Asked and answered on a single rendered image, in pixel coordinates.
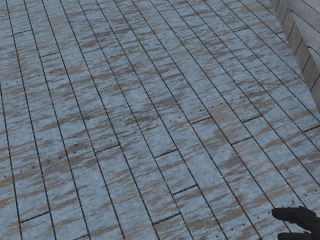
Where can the right robot hand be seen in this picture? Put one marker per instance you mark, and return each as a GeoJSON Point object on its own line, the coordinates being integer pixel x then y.
{"type": "Point", "coordinates": [301, 216]}

